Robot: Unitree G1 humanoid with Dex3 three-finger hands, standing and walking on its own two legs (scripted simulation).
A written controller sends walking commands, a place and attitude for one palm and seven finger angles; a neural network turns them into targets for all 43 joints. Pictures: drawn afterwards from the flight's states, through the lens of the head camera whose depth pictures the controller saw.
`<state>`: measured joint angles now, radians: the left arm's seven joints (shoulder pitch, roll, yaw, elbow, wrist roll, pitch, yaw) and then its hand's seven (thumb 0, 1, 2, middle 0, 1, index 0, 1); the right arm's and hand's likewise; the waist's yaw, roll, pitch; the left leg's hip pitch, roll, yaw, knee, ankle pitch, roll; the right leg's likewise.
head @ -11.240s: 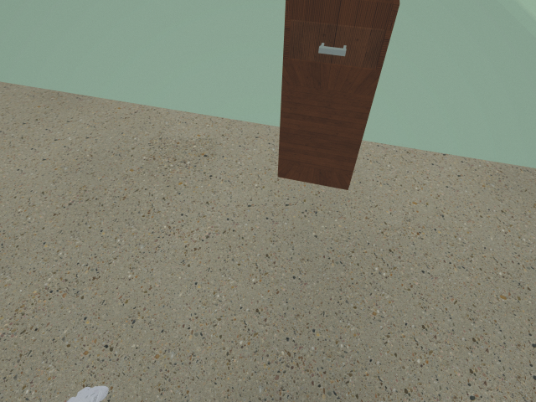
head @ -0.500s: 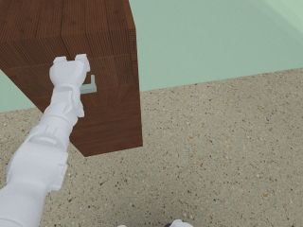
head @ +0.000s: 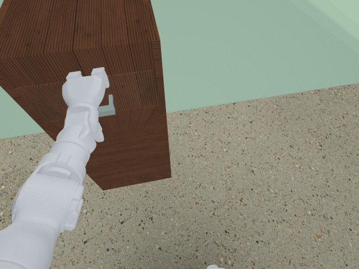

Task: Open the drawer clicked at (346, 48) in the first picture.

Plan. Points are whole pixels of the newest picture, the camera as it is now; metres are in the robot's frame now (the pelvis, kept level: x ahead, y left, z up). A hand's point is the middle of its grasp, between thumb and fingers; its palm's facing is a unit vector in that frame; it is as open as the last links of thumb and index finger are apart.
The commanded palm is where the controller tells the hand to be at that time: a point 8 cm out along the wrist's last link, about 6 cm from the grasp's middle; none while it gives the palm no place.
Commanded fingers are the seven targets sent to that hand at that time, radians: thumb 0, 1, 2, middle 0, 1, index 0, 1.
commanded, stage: move the hooked fingers above the handle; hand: left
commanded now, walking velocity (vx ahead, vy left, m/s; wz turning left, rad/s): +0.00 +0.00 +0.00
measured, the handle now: (95, 106) +0.54 +0.19 -0.01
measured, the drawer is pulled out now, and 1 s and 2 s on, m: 0.00 0.00 0.00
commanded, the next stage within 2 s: lower the fingers behind the handle in 0.80 s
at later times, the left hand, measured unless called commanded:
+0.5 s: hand (93, 108) +0.48 +0.17 +0.05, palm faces -0.05 -0.01 -1.00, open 13.8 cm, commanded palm +0.48 +0.18 +0.10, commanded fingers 0.00 -0.50 0.30 -0.30 -1.20 -0.30 -1.20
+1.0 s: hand (93, 106) +0.50 +0.18 +0.04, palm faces -0.05 -0.04 -1.00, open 13.8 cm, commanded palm +0.48 +0.19 +0.09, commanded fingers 0.00 -0.50 0.30 -0.30 -1.20 -0.30 -1.20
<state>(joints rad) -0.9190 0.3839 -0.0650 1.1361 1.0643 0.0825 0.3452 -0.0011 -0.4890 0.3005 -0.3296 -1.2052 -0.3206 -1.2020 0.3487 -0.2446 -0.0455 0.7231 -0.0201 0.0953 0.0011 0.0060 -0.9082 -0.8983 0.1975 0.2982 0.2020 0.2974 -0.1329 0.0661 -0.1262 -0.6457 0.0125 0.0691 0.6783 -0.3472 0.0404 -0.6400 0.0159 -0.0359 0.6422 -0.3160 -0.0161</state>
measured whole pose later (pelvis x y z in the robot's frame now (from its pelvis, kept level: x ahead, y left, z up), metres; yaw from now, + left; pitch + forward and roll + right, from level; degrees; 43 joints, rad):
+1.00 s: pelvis -0.01 +0.00 +0.00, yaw +0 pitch +19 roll -1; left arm -0.96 0.42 -0.06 1.20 1.07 0.07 0.34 0.00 -0.49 0.30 -0.34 -1.22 -0.33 -1.21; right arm 0.38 -0.26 -0.04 0.75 -0.01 0.07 -0.01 0.01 -0.91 -0.90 0.20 0.30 0.20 0.30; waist -0.16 0.06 -0.13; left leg -0.68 0.02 0.07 0.69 -0.34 0.04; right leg -0.67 0.02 -0.03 0.65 -0.30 -0.02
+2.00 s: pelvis -0.03 +0.00 -0.03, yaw +1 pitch +23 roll -2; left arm -1.05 0.41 -0.11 1.28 1.08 0.12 0.45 0.00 -0.49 0.30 -0.32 -1.20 -0.27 -1.29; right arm 0.37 -0.25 -0.04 0.75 -0.03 0.06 0.01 0.01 -0.91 -0.90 0.20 0.30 0.20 0.30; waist -0.18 0.06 -0.16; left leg -0.91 0.02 0.04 0.90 -0.40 0.05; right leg -0.89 0.01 -0.06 0.84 -0.36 -0.02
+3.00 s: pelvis -0.04 +0.01 -0.03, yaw +0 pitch +23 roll -3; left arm -1.07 0.47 -0.09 1.24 1.05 0.09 0.33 0.00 -0.49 0.30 -0.35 -1.21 -0.31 -1.23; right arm 0.41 -0.25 -0.01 0.72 -0.02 0.02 -0.03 0.01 -0.91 -0.90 0.20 0.30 0.20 0.30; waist -0.20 0.08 -0.12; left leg -0.92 0.02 0.05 0.89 -0.38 0.06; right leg -0.89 0.02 -0.05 0.81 -0.33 -0.01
